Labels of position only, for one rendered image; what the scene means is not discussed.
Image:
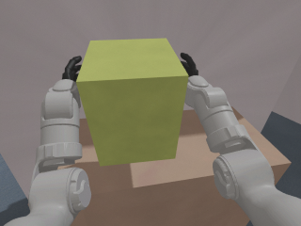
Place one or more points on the carton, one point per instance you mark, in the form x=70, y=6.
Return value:
x=133, y=94

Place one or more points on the left robot forearm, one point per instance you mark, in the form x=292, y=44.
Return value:
x=59, y=129

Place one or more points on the right robot hand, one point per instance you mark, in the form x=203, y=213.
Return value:
x=189, y=65

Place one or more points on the left robot hand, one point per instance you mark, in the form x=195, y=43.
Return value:
x=71, y=69

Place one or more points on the right robot forearm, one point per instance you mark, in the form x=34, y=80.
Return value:
x=224, y=133

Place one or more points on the pedestal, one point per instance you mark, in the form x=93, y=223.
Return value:
x=170, y=192

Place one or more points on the robot left upper arm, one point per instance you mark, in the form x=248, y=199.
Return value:
x=56, y=197

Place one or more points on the robot right upper arm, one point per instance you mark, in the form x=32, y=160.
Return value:
x=245, y=177

